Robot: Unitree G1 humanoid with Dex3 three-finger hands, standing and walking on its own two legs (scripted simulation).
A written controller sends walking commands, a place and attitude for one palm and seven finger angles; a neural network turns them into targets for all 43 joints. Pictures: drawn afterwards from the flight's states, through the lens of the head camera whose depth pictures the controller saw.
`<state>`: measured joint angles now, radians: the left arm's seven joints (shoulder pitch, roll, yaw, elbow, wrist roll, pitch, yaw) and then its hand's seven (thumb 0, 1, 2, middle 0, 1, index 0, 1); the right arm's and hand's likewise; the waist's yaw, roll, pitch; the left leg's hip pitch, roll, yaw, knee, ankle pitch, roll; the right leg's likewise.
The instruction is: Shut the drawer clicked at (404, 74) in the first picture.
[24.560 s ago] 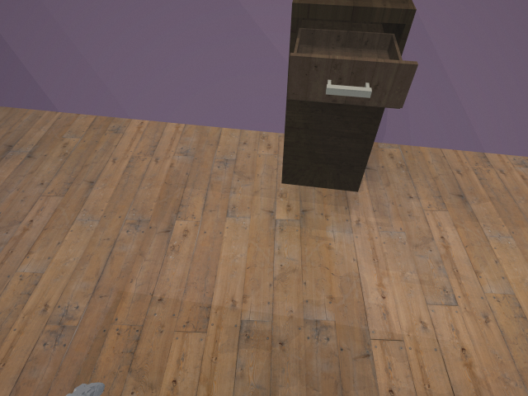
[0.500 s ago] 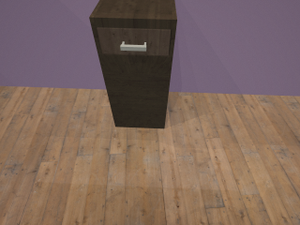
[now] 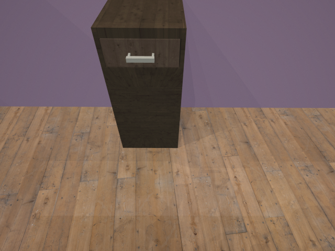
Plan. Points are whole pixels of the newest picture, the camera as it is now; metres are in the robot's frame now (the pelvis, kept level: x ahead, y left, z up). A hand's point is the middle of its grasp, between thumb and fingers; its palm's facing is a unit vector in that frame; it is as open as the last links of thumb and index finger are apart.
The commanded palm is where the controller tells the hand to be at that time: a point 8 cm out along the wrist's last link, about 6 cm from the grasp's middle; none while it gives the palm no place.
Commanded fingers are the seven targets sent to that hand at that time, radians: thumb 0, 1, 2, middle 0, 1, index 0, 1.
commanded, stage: let the arm hang, fingers relaxed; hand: left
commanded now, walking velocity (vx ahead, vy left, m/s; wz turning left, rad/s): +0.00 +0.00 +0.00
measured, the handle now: (140, 57) +0.91 +0.17 -0.01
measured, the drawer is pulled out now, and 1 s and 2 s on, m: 0.00 0.00 0.00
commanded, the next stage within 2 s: look to check the result in 0.04 s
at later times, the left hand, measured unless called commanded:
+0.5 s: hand out of the picture +0.01 +0.17 -0.17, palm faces +0.03 -0.98 -0.22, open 7.4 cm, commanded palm none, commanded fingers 0.00 0.90 0.90 -0.20 -0.30 -0.20 -0.30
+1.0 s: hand out of the picture +0.05 +0.17 -0.17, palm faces +0.02 -0.97 -0.23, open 7.4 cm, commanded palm none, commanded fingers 0.00 0.90 0.90 -0.20 -0.30 -0.20 -0.30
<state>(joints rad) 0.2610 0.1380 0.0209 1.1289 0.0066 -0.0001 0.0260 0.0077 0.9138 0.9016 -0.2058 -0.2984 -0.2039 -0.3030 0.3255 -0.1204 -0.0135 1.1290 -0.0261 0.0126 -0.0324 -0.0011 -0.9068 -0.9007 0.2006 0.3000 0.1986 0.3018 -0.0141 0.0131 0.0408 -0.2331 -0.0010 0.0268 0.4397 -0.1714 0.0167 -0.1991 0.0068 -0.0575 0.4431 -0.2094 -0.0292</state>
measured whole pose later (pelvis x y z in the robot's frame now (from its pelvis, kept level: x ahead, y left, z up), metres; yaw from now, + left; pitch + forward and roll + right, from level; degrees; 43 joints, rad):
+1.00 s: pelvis +0.03 -0.02 +0.00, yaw -1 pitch -2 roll +0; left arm 0.21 0.18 0.02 1.15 0.00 -0.01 0.02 0.00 0.91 0.90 -0.20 -0.29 -0.20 -0.30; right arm 0.22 -0.19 -0.01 1.15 -0.02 0.01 -0.03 0.00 -0.91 -0.90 0.20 0.30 0.20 0.30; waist -0.01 0.03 0.06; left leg -0.16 0.02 0.03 0.37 -0.18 -0.01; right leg -0.13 0.03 -0.05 0.37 -0.21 -0.05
